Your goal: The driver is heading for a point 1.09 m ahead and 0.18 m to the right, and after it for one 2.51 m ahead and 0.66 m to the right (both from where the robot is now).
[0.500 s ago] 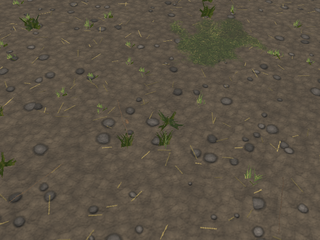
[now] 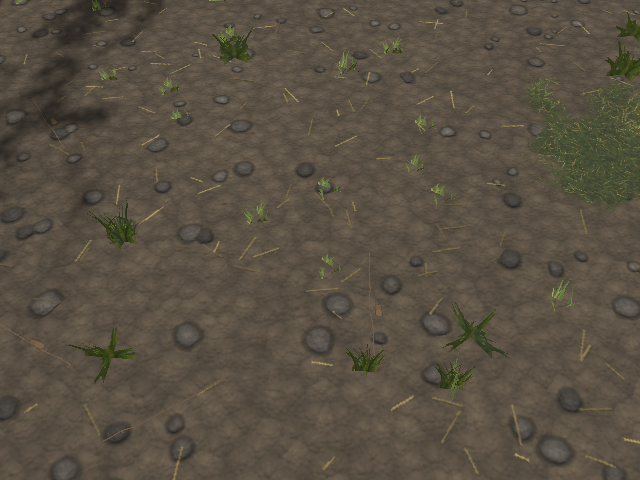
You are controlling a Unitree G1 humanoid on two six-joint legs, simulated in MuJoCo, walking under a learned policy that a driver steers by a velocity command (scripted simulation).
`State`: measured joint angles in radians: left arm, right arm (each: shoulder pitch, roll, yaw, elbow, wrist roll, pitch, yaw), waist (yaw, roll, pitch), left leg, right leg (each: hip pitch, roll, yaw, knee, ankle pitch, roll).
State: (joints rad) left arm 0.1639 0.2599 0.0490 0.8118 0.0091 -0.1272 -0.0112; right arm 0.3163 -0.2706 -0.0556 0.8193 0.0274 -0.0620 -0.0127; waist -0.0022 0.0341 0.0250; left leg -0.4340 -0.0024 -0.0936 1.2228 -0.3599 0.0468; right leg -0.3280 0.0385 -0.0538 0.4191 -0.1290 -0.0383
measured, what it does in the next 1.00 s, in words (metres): walks ahead, turning right: left foot, then right foot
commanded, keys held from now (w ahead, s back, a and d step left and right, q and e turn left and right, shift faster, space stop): w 0.20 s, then w+e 0.80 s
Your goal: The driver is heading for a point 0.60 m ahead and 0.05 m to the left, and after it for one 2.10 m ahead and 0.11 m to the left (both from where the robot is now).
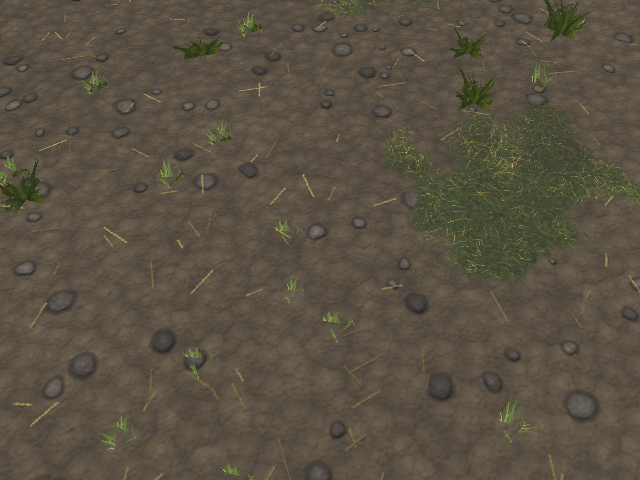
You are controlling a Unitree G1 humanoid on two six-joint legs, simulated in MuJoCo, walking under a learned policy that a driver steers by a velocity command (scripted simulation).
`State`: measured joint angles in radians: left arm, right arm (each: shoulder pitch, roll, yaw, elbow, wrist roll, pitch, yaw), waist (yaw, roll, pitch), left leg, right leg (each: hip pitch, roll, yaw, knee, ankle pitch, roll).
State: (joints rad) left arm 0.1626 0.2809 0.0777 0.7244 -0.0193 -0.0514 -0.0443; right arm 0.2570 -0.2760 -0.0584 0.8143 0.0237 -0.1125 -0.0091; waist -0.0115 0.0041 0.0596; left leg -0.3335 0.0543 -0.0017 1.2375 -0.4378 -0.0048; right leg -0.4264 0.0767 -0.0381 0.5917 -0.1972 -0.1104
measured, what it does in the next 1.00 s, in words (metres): walks ahead: left foot, then right foot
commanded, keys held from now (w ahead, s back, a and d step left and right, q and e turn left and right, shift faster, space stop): w+e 0.16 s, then w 0.10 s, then w+q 0.36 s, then q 0.38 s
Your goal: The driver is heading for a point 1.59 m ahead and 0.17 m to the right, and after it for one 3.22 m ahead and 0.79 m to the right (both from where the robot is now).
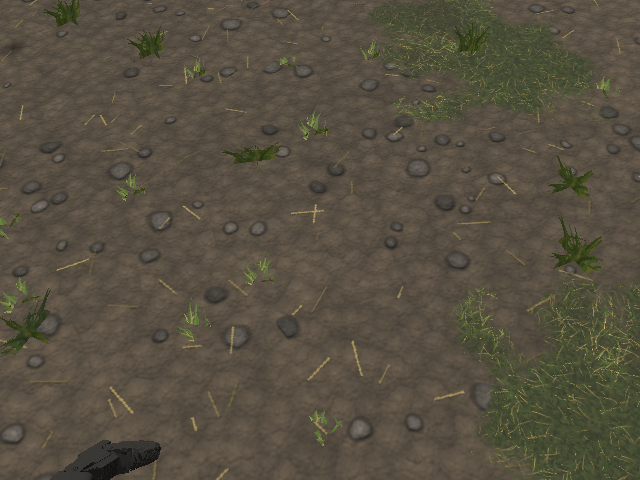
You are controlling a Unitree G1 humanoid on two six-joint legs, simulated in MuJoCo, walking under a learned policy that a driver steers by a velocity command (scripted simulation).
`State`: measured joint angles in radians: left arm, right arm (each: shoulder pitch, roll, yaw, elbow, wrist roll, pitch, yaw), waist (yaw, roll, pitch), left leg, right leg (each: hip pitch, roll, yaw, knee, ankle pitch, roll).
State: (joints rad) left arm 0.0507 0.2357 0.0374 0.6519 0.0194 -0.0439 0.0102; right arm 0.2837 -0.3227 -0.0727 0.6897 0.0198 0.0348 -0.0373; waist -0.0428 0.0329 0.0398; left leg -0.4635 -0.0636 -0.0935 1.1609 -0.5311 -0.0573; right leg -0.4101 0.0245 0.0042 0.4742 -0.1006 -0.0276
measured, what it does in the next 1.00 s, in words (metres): steps on the spot: left foot, then right foot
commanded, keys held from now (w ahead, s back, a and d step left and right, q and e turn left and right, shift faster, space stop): q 0.06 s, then no key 0.24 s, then e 0.70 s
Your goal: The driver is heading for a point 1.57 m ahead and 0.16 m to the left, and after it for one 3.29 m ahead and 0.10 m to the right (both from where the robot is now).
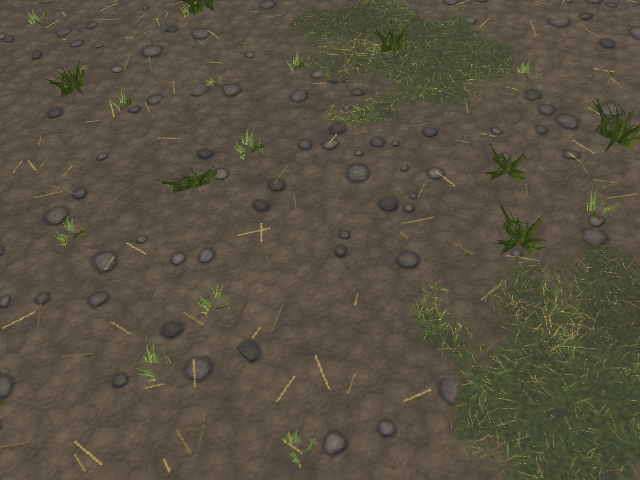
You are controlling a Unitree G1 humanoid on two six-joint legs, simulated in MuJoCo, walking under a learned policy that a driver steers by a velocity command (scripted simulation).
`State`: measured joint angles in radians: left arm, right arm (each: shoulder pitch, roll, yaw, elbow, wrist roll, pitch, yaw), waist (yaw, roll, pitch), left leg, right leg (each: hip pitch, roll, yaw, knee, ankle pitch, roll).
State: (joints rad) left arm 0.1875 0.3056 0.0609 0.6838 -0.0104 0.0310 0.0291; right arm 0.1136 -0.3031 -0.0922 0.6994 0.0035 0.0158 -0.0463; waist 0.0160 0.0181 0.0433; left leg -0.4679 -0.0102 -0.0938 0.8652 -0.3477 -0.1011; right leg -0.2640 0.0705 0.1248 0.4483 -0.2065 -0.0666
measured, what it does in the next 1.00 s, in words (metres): steps on the spot: left foot, then right foot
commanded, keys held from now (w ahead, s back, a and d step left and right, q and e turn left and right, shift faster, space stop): e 0.06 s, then no key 0.44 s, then q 0.48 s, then w+q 0.02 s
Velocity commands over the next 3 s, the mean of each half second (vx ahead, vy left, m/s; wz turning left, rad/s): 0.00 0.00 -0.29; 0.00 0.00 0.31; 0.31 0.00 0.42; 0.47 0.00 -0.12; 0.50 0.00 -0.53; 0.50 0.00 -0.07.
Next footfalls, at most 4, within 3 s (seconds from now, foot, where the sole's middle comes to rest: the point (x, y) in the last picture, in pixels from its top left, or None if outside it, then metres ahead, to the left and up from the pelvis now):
0.18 left None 0.04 0.14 -0.78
0.48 right None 0.00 -0.11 -0.78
1.46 right None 0.22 -0.04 -0.78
1.92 left None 0.45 0.28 -0.78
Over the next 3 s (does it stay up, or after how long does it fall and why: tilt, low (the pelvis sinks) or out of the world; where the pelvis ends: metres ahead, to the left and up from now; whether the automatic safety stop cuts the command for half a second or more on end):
stays up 0.93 0.14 -0.03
